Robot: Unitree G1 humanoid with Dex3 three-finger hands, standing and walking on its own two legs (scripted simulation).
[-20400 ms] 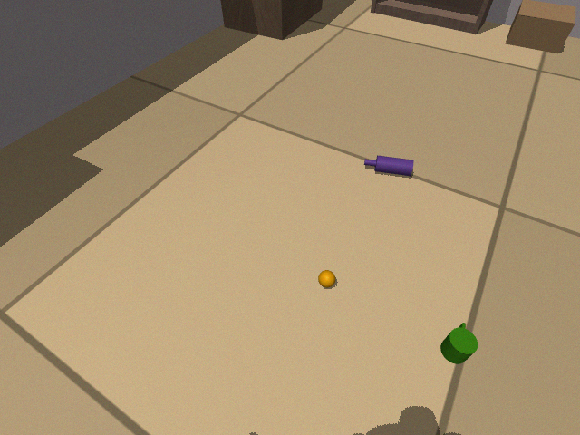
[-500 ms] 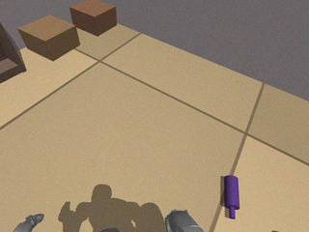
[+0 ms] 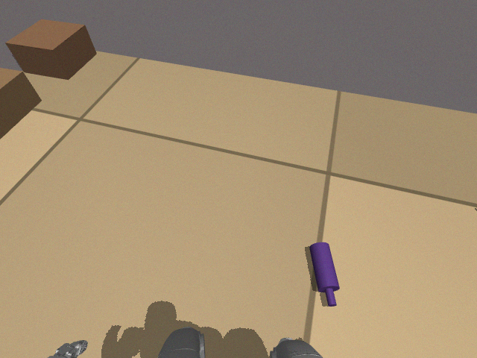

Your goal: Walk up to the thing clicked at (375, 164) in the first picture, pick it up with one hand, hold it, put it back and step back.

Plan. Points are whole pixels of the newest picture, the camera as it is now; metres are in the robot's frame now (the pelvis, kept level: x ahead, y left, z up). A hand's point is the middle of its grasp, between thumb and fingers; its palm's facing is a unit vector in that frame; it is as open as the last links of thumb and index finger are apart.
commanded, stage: walk up
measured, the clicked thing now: (325, 274) +0.49 -0.34 -0.70
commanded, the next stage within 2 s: none
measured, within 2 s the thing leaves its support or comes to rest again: neither
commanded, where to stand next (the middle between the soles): +0.09 -0.01 m, yaw -8 degrees
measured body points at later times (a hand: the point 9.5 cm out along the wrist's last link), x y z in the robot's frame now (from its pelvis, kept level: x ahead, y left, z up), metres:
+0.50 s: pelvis -0.02 -0.09 +0.01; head +0.03 -0.05 +0.45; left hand +0.04 +0.26 -0.09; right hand +0.15 -0.39 -0.08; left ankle +0.08 +0.10 -0.70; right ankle +0.04 -0.18 -0.71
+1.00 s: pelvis -0.01 -0.08 +0.02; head -0.02 -0.05 +0.47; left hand -0.26 +0.17 -0.09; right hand +0.29 -0.24 -0.06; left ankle -0.08 +0.02 -0.71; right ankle +0.04 -0.18 -0.71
